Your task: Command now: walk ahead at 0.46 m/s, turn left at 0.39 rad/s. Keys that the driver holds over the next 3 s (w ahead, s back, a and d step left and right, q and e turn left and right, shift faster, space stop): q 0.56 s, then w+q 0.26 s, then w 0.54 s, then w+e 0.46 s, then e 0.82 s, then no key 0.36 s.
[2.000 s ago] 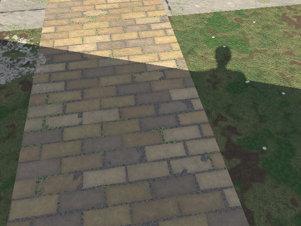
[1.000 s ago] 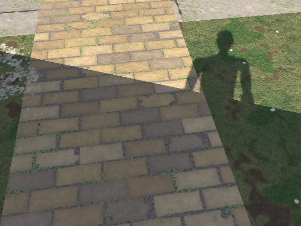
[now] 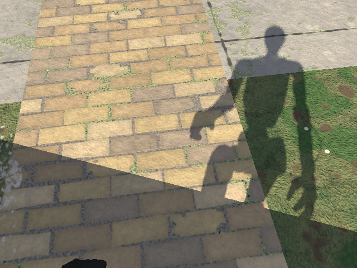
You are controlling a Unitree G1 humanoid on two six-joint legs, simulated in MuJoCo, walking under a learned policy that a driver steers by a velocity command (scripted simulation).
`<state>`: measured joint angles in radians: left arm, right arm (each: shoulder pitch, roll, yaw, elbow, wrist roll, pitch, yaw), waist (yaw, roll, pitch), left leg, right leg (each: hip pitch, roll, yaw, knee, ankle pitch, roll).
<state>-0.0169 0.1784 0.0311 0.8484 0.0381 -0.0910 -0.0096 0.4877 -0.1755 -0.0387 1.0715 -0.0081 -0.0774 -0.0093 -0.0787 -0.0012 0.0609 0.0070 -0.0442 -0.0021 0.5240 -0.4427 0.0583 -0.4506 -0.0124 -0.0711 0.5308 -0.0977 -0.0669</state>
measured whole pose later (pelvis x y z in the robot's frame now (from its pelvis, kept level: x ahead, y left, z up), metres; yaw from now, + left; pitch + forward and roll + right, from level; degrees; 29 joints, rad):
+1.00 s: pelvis +0.22 +0.01 +0.02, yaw +31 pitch +2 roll +1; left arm 0.31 0.24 0.05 0.80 0.04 -0.04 0.02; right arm 0.26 -0.26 -0.09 0.78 -0.03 0.00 0.02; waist 0.01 0.03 -0.06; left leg -0.44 -0.14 -0.13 0.79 -0.34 0.08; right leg -0.22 0.01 -0.01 0.44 -0.26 -0.04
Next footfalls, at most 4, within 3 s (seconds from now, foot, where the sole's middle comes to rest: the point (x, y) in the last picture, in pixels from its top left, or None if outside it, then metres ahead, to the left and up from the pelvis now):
0.46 left None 0.23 0.11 -0.76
0.92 right None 0.29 -0.07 -0.76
1.34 left None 0.37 0.27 -0.76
1.86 right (109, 202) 0.72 0.26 -0.76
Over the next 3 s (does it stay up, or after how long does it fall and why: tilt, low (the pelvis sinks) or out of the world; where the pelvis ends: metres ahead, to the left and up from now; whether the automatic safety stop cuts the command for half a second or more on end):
stays up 0.71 0.34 0.02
